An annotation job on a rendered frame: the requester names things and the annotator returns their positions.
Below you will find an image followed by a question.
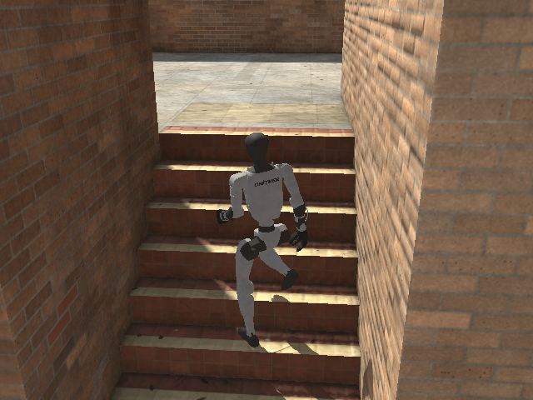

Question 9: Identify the left robot foot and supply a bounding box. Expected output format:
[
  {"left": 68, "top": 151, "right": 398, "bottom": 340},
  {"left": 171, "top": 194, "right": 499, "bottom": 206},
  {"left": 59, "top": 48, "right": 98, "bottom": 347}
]
[{"left": 238, "top": 327, "right": 259, "bottom": 348}]

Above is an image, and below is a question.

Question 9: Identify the robot left upper arm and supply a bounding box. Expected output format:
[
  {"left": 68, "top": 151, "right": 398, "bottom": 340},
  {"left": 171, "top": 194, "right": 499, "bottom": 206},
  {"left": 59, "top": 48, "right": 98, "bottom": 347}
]
[{"left": 229, "top": 172, "right": 247, "bottom": 218}]

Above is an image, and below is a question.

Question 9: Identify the robot right upper arm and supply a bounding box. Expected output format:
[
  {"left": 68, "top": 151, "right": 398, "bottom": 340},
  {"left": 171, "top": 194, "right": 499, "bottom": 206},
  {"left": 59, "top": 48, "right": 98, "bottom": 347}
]
[{"left": 276, "top": 163, "right": 304, "bottom": 208}]

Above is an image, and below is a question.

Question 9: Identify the robot right hand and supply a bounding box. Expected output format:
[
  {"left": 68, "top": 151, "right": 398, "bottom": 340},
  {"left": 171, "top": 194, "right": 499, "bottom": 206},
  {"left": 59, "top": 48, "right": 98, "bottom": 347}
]
[{"left": 289, "top": 230, "right": 308, "bottom": 252}]

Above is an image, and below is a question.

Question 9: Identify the robot left hand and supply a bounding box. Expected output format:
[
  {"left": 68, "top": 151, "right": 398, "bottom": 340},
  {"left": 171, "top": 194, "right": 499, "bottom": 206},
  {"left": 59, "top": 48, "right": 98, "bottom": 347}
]
[{"left": 217, "top": 209, "right": 228, "bottom": 224}]

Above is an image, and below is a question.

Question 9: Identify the robot left forearm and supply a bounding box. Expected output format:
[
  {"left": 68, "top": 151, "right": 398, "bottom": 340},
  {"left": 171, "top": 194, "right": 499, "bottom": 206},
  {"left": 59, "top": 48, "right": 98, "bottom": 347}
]
[{"left": 220, "top": 207, "right": 236, "bottom": 221}]

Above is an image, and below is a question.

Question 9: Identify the robot right forearm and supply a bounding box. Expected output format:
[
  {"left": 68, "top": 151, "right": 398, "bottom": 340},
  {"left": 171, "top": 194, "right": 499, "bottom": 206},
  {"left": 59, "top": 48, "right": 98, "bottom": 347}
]
[{"left": 293, "top": 198, "right": 306, "bottom": 232}]

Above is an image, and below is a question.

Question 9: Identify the robot right shin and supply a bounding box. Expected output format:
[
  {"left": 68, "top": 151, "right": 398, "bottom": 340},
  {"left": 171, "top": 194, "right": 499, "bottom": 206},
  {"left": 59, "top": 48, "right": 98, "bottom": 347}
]
[{"left": 260, "top": 248, "right": 291, "bottom": 276}]

